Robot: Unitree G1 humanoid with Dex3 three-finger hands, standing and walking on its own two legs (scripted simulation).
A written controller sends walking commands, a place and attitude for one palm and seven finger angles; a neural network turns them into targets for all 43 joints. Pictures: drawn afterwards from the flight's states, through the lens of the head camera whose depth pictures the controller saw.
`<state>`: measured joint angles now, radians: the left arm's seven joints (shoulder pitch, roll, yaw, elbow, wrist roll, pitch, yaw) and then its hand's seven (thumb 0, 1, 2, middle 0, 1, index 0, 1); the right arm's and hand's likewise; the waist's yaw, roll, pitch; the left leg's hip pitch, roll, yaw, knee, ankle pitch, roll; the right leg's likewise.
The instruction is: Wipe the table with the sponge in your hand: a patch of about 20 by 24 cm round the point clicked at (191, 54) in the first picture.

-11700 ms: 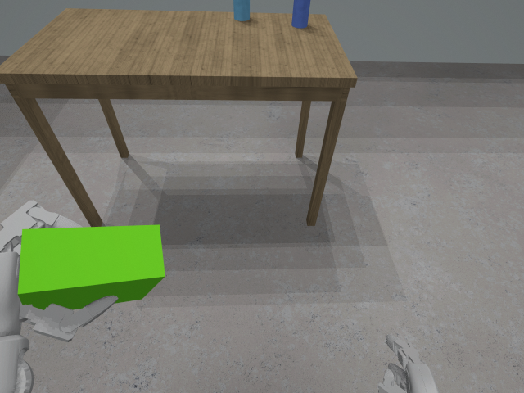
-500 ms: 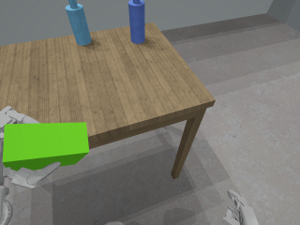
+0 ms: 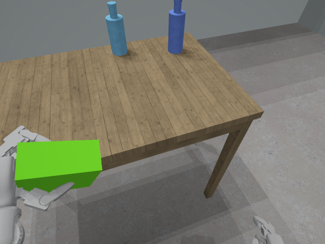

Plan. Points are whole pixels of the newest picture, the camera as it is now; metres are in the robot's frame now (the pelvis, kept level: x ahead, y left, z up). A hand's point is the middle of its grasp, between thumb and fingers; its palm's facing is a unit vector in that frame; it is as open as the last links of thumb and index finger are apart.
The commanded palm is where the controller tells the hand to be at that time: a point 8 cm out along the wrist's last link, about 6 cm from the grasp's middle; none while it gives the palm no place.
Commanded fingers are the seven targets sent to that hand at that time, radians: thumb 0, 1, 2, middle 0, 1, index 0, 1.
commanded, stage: shuffle to correct the standing spot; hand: left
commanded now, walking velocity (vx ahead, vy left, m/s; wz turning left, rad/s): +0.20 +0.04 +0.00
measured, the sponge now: (72, 167) +0.23 +0.20 +0.12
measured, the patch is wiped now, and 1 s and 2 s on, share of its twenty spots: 0.00 0.00 0.00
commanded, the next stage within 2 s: come to a stop and stand still in 0.62 s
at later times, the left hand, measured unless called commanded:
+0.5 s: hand (30, 147) +0.25 +0.28 +0.15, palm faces +0.39 -0.85 -0.36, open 10.3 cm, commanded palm +0.20 +0.33 +0.19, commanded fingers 0.00 0.10 1.30 -1.20 -1.60 -1.20 -1.60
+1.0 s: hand (51, 122) +0.32 +0.27 +0.15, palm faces +0.37 -0.85 -0.36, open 10.3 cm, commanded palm +0.26 +0.31 +0.19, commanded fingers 0.00 0.10 1.30 -1.20 -1.60 -1.20 -1.60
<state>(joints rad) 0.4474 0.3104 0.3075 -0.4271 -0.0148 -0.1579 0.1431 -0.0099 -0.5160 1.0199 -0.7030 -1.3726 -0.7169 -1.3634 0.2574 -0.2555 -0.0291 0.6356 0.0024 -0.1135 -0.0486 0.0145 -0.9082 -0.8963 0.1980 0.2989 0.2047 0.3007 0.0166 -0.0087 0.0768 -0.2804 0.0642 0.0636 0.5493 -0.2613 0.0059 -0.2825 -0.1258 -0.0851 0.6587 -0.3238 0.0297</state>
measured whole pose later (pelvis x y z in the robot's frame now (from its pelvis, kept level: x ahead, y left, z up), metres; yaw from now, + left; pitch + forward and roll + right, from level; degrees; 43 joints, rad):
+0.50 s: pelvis +0.03 +0.05 +0.01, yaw +0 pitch -2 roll +1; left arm 0.42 0.31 0.29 -0.44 -0.01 -0.16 0.15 -0.01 -0.52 1.02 -0.71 -1.37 -0.72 -1.36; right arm 0.22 -0.22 0.01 0.64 0.00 -0.11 -0.05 0.02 -0.91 -0.90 0.20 0.30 0.21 0.30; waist 0.03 -0.03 0.08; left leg -0.33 0.06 0.11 0.61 -0.26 0.01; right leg -0.22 -0.05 -0.10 0.60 -0.34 -0.02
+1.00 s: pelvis +0.09 +0.03 +0.01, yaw -1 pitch -2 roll +0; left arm 0.44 0.32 0.30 -0.45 -0.04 -0.12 0.15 -0.01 -0.52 1.02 -0.71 -1.36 -0.72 -1.36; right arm 0.19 -0.21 0.02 0.65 0.02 -0.11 -0.06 0.01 -0.91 -0.90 0.20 0.30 0.21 0.30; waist 0.01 0.01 0.07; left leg -0.22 0.03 0.05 0.56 -0.30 0.00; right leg -0.24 -0.01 -0.10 0.55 -0.28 -0.03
